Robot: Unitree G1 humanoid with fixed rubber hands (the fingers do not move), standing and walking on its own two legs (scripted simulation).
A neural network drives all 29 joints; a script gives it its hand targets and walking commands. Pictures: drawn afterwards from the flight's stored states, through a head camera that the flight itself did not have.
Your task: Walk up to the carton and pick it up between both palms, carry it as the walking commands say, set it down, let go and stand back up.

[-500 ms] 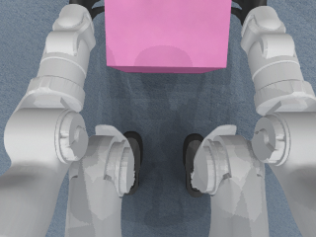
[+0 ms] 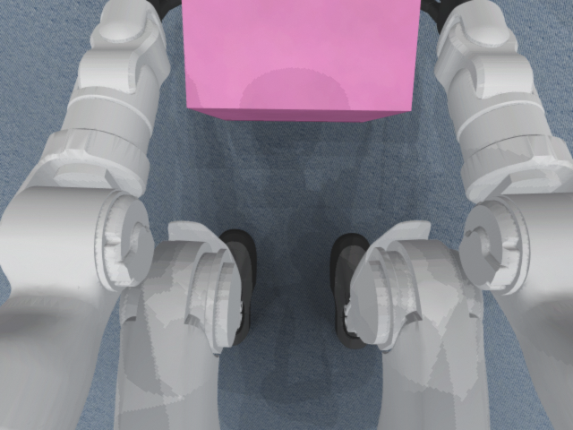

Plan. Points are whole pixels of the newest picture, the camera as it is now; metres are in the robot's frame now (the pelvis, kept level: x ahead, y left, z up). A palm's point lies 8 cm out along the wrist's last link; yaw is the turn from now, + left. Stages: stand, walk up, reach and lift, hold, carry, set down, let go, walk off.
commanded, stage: set down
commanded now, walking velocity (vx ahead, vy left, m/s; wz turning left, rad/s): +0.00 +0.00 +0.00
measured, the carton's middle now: (297, 16) +0.56 +0.00 -0.24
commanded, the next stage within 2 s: let go in 1.76 s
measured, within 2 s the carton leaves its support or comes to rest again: neither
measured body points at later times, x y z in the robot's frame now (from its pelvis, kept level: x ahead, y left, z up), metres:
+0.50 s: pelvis +0.00 +0.00 +0.00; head +0.38 +0.00 +0.24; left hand +0.56 +0.19 -0.18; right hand +0.57 -0.20 -0.17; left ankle +0.12 +0.11 -0.32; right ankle +0.11 -0.11 -0.32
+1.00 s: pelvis -0.01 +0.00 +0.10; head +0.36 +0.00 +0.34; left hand +0.57 +0.20 -0.04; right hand +0.57 -0.20 -0.04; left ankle +0.12 +0.11 -0.32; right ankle +0.11 -0.11 -0.32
